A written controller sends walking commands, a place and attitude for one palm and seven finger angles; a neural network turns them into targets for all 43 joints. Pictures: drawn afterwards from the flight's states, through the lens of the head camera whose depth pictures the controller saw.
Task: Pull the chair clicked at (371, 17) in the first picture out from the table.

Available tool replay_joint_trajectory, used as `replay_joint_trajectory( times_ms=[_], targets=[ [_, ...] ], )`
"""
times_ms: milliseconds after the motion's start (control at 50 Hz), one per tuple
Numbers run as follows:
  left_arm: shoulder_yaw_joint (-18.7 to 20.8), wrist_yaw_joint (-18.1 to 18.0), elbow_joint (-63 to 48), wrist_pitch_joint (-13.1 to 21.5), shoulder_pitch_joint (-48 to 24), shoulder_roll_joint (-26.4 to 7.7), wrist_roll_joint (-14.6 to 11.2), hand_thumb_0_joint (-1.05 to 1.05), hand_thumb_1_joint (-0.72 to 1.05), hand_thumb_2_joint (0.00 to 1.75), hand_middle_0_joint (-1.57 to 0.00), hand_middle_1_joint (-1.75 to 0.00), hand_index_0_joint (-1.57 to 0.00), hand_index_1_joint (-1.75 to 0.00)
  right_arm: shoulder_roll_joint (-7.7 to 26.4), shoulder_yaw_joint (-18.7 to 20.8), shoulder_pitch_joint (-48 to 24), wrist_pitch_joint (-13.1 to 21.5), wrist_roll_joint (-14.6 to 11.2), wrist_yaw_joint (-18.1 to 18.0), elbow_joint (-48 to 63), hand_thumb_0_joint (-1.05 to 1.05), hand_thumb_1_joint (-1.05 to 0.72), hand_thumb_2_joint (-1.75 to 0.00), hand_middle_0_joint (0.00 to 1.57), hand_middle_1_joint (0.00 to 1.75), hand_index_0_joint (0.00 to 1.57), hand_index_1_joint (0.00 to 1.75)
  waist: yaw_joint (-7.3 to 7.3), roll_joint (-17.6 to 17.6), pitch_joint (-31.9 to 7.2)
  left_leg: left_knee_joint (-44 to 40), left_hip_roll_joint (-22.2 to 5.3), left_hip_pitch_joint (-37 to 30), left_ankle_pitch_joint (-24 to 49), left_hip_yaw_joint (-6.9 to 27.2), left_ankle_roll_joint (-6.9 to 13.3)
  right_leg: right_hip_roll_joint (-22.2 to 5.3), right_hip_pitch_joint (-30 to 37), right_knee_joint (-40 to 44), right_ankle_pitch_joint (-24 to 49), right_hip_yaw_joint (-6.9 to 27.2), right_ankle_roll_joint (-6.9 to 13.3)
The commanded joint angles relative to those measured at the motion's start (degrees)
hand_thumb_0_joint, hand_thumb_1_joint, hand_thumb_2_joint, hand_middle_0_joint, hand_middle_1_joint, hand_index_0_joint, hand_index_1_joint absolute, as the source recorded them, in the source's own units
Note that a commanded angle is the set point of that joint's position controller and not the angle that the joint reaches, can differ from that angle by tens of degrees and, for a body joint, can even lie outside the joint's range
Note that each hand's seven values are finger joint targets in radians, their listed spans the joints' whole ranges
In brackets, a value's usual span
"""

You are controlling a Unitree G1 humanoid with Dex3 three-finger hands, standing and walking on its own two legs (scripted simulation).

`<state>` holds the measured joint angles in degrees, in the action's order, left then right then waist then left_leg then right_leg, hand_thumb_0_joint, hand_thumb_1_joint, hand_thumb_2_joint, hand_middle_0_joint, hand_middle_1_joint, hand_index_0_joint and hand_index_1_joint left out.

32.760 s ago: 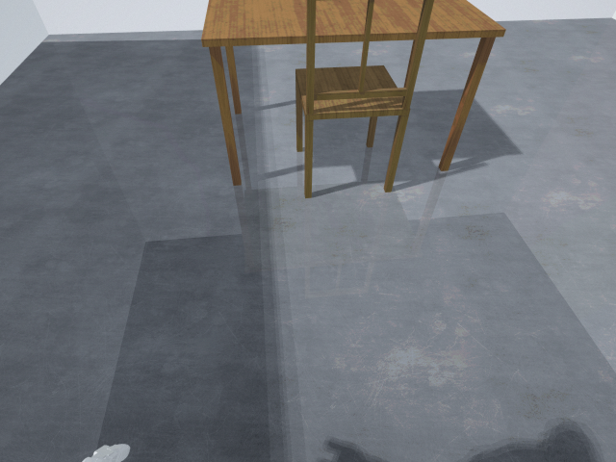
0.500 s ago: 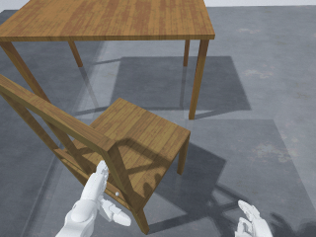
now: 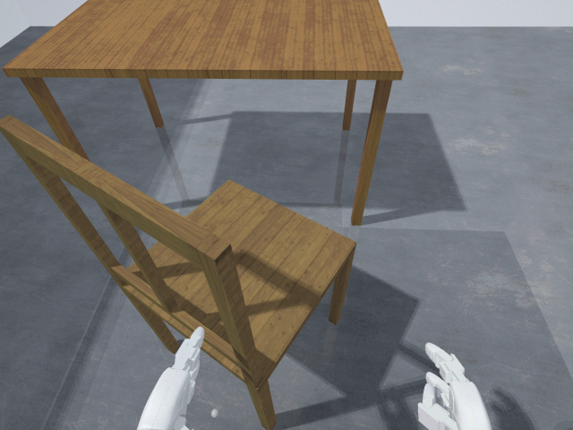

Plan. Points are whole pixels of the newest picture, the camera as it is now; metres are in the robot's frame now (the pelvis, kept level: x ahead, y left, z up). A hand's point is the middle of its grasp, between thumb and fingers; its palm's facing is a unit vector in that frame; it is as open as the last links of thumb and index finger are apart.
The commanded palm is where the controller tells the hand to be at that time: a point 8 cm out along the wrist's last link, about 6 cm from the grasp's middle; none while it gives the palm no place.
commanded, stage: draw the fingers out of the gap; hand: left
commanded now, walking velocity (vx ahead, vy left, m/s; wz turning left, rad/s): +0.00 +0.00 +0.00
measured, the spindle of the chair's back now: (145, 263) +0.39 +0.25 -0.01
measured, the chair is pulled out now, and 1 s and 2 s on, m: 0.59 0.59 0.59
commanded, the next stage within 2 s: draw the hand back to the body in 0.10 s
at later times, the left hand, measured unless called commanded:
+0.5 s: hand (173, 394) +0.17 +0.13 +0.06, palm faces +0.01 -1.00 -0.06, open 17.5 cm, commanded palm +0.12 +0.19 +0.06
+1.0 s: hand (92, 370) +0.18 +0.20 +0.12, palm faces +0.25 -0.89 -0.38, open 15.2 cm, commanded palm +0.14 +0.25 +0.15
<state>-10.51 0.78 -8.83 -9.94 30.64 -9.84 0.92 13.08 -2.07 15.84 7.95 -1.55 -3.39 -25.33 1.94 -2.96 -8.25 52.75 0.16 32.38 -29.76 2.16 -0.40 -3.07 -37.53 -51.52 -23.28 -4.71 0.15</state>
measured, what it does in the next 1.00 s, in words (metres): stands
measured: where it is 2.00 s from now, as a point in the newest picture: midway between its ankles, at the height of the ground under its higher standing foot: outside the picture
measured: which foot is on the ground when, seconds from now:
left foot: down 0.00-1.00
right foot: down 0.00-1.00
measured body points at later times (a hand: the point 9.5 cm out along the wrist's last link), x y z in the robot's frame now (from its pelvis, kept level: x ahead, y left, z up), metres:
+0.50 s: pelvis -0.01 +0.00 -0.03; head +0.03 +0.00 +0.42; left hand +0.16 +0.19 +0.07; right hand +0.17 -0.22 -0.10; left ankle -0.03 +0.13 -0.69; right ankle +0.02 -0.12 -0.69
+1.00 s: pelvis +0.01 +0.00 +0.02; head +0.00 -0.03 +0.47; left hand +0.16 +0.25 +0.14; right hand +0.19 -0.23 -0.05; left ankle -0.03 +0.13 -0.69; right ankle +0.02 -0.12 -0.69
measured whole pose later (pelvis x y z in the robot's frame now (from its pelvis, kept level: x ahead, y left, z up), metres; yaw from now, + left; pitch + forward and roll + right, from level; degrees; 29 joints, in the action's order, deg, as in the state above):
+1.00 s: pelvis +0.01 +0.00 +0.02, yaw +0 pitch +3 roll -1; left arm 5.5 -8.4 -25.7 1.6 39.4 -17.5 -2.5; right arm 12.2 -0.7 15.3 7.7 -1.9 -6.9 -29.8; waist -1.8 -4.3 -5.0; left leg 42.7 -0.6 18.9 -26.4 2.3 -0.6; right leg -2.1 -23.9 -41.6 -20.2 -5.1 0.2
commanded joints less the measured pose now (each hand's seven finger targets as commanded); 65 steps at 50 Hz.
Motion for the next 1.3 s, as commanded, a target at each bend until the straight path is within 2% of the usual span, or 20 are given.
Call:
replay_joint_trajectory(
  times_ms=[0, 180, 200, 220, 240, 340, 400, 420, 480, 560, 620, 700, 720, 740, 800, 920, 1020, 1140, 1220, 1280],
  targets=[
    [3.0, -0.8, -15.2, 2.9, 4.0, -3.8, -0.3, 0.0, -0.55, 0.2, 0.0, 0.0, 0.0, 0.0, 5.6, 3.0, -4.5, 3.1, -0.2, -1.1, 11.1, 0.0, -0.9, -0.9, 0.2, 0.3, 0.2, 0.3, -0.3, 3.9, -5.1, -7.7, 1.7, 3.1, 13.7, -0.3, 1.9, 1.1, 9.3, 7.8, 6.9, 0.9, 0.4],
    [-1.5, -0.1, -20.0, 4.9, 10.7, -1.3, 0.6, 0.0, -0.55, 0.2, 0.0, 0.0, 0.0, 0.0, 5.3, 3.5, -3.4, 4.5, -0.4, -1.5, 12.0, 0.0, -0.9, -0.9, 0.2, 0.3, 0.2, 0.3, 0.42, 2.1, -4.5, -6.0, 1.6, 3.4, 13.7, 0.4, 1.9, 1.5, 5.6, 5.8, 5.8, 0.0, 0.6],
    [-0.8, -0.1, -19.9, 4.8, 10.5, -2.2, 0.6, 0.0, -0.55, 0.2, 0.0, 0.0, 0.0, 0.0, 5.4, 3.5, -3.2, 4.5, -0.4, -1.6, 11.9, 0.0, -0.9, -0.9, 0.2, 0.3, 0.2, 0.3, 0.63, 3.6, -4.1, -5.8, 1.6, 3.9, 13.6, 0.6, 1.9, 1.6, 5.4, 5.8, 6.0, 0.0, 0.5],
    [2.1, -0.7, -27.1, 13.0, 5.4, 3.0, -7.8, 0.0, -0.55, 0.2, 0.0, 0.0, 0.0, 0.0, 4.8, 3.3, -3.9, 6.2, -0.2, -1.7, 11.1, 0.0, -0.9, -0.9, 0.2, 0.3, 0.2, 0.3, 0.45, 7.5, -1.8, -3.5, 2.1, 5.8, 13.6, 0.8, 1.2, 2.6, 2.5, 4.8, 6.4, -1.7, 0.4],
    [4.6, -0.8, -23.0, 16.8, 8.5, -0.2, -7.2, 0.0, -0.55, 0.2, 0.0, 0.0, 0.0, 0.0, 5.1, 3.8, -3.2, 7.0, 0.0, -1.5, 9.1, 0.0, -0.9, -0.9, 0.2, 0.3, 0.2, 0.3, -0.61, 6.5, -3.9, -2.8, 2.0, 6.3, 13.0, 0.5, 0.9, 2.7, 2.5, 3.5, 5.4, -1.3, 0.7],
    [8.4, -0.5, -25.9, 28.3, 9.5, -2.1, -8.5, 0.0, -0.55, 0.2, 0.0, 0.0, 0.0, 0.0, 4.1, 4.4, -2.8, 8.1, -0.4, -0.1, 7.4, 0.0, -0.9, -0.9, 0.2, 0.3, 0.2, 0.3, -2.01, -1.5, -6.1, -1.5, 1.7, 7.1, 14.3, 0.2, -0.1, 2.6, 0.8, -0.2, 5.5, -0.7, 1.4],
    [7.7, 1.0, -24.5, 36.1, 8.9, -1.4, -7.9, 0.0, -0.55, 0.2, 0.0, 0.0, 0.0, 0.0, 3.6, 5.0, -4.2, 7.8, 0.0, 1.4, 6.3, 0.0, -0.9, -0.9, 0.2, 0.3, 0.2, 0.3, -1.65, 1.1, -6.1, 1.5, 1.2, 10.8, 14.0, 0.3, -0.1, 2.5, -1.5, -2.9, 6.3, -0.3, 1.3],
    [8.8, 1.9, -21.3, 36.4, 11.4, -2.2, -7.5, 0.0, -0.55, 0.2, 0.0, 0.0, 0.0, 0.0, 3.7, 5.3, -5.1, 7.3, -0.2, 1.7, 6.1, 0.0, -0.9, -0.9, 0.2, 0.3, 0.2, 0.3, -1.91, 1.6, -5.3, 1.4, 0.9, 11.8, 13.1, 0.3, 0.1, 2.5, -1.2, -2.5, 5.5, 0.1, 1.4],
    [9.5, 5.6, -22.8, 32.0, 13.0, -3.5, -8.9, 0.0, -0.55, 0.2, 0.0, 0.0, 0.0, 0.0, 4.8, 5.0, -6.2, 5.7, -1.3, 1.5, 9.0, 0.0, -0.9, -0.9, 0.2, 0.3, 0.2, 0.3, -2.06, 1.5, -6.8, -1.3, 1.0, 10.8, 8.9, -0.5, 0.8, 1.9, 3.7, 1.3, 1.3, 1.6, 1.0],
    [16.0, 6.9, -28.2, 25.8, 11.6, -7.6, -12.7, 0.0, -0.55, 0.2, 0.0, 0.0, 0.0, 0.0, 4.5, 4.6, -6.7, 4.7, -2.2, -0.6, 9.6, 0.0, -0.9, -0.9, 0.2, 0.3, 0.2, 0.3, -2.35, 3.7, -8.9, -3.5, 0.9, 8.4, 9.6, 0.2, 1.4, 2.0, 8.4, 4.0, 1.6, 1.4, 0.5],
    [19.7, 5.5, -30.9, 26.0, 9.1, -9.0, -15.1, 0.0, -0.51, 0.22, -0.01, -0.01, -0.01, -0.01, 3.9, 4.3, -6.2, 5.6, -2.2, -1.7, 8.0, 0.0, -0.9, -0.9, 0.2, 0.3, 0.2, 0.3, -2.41, 4.5, -7.6, -4.1, 0.9, 6.6, 12.7, 0.7, 1.4, 2.5, 9.7, 5.3, 5.5, 0.8, 0.4],
    [19.8, 6.3, -28.5, 27.8, 8.3, -7.7, -16.5, 0.0, -0.37, 0.29, -0.02, -0.04, -0.02, -0.04, 4.0, 3.9, -5.1, 7.3, -2.5, -1.5, 5.3, 0.0, -0.9, -0.9, 0.2, 0.3, 0.2, 0.3, -1.46, 2.9, -4.2, -6.0, 0.6, 3.7, 14.5, 0.8, 1.0, 2.8, 9.4, 6.8, 7.7, -0.3, 0.2],
    [24.2, -1.6, -27.7, 21.3, 11.7, -19.3, -6.7, 0.0, -0.33, 0.31, -0.03, -0.05, -0.03, -0.05, 3.8, 4.7, -4.0, 5.0, -1.3, -3.2, 6.7, 0.0, -0.9, -0.9, 0.2, 0.3, 0.2, 0.3, -5.09, 0.7, -6.8, -9.4, -0.5, 1.5, 15.0, 0.1, 0.8, 1.0, 14.5, 9.0, 8.2, 4.0, 1.7],
    [19.1, -4.2, -31.2, 18.8, 12.1, -11.7, -5.9, 0.0, -0.3, 0.32, -0.04, -0.05, -0.04, -0.05, 2.8, 3.7, -4.3, 4.3, -1.0, -3.4, 8.1, 0.0, -0.9, -0.9, 0.2, 0.3, 0.2, 0.3, -2.92, -1.4, -3.2, -11.1, 0.1, 0.3, 14.7, -0.5, 0.7, 0.4, 14.6, 10.4, 8.8, 2.7, 1.3],
    [19.2, -7.7, -28.8, 15.8, 12.2, -10.9, -4.4, 0.0, -0.19, 0.37, -0.05, -0.08, -0.05, -0.08, 2.9, 3.6, -4.4, 2.6, -0.9, -3.4, 6.5, 0.0, -0.9, -0.9, 0.2, 0.3, 0.2, 0.3, -3.04, -1.0, -0.1, -13.0, -0.4, -2.3, 16.0, -0.2, 0.7, 0.5, 15.8, 12.4, 9.8, 1.5, 1.2],
    [24.0, -11.1, -29.8, 15.2, 5.4, -16.5, -3.2, 0.0, 0.03, 0.48, -0.08, -0.12, -0.08, -0.12, 3.9, 3.0, -6.5, 2.7, -0.3, -4.1, 5.1, 0.0, -0.9, -0.9, 0.2, 0.3, 0.2, 0.3, -3.37, 3.1, 2.0, -18.4, -0.6, -8.9, 16.4, -0.1, 1.2, 0.5, 21.3, 18.0, 10.3, 1.5, 0.9],
    [26.8, -11.7, -29.5, 15.8, 2.1, -17.4, -3.1, 0.0, 0.21, 0.57, -0.1, -0.16, -0.1, -0.16, 3.9, 2.5, -7.7, 4.0, -0.2, -3.8, 3.0, 0.0, -0.9, -0.9, 0.2, 0.3, 0.2, 0.3, -3.95, -1.2, 4.2, -22.4, -0.5, -13.8, 19.3, -0.3, 1.0, 0.5, 25.0, 21.2, 13.3, 1.5, 1.1],
    [29.3, -11.1, -26.6, 16.9, 0.4, -16.8, -3.6, 0.0, 0.43, 0.67, -0.13, -0.2, -0.13, -0.2, 3.9, 2.6, -8.6, 4.4, 0.3, -2.9, 0.6, 0.0, -0.9, -0.9, 0.2, 0.3, 0.2, 0.3, -4.29, 0.8, 5.8, -26.1, -0.9, -18.2, 24.4, -0.7, 1.0, 0.9, 28.9, 24.0, 18.4, 1.4, 0.8],
    [33.2, -10.9, -26.4, 17.7, -1.6, -19.2, -3.8, 0.0, 0.57, 0.74, -0.16, -0.23, -0.16, -0.23, 4.2, 3.1, -9.5, 4.3, 0.6, -2.3, -0.7, 0.0, -0.9, -0.9, 0.2, 0.3, 0.2, 0.3, -4.8, 1.7, 4.9, -27.8, -1.1, -20.1, 27.5, -0.8, 0.9, 1.1, 31.9, 25.4, 21.6, 1.7, 0.9],
    [35.3, -10.9, -27.8, 18.5, -4.4, -20.7, -4.0, 0.0, 0.68, 0.8, -0.17, -0.26, -0.17, -0.26, 4.2, 3.1, -9.6, 4.3, 0.6, -2.0, -1.2, 0.0, -0.9, -0.9, 0.2, 0.3, 0.2, 0.3, -4.84, -0.7, 4.5, -29.0, -1.1, -22.0, 28.4, -1.4, 1.0, 1.1, 32.9, 26.4, 22.5, 2.0, 0.8]
  ],
)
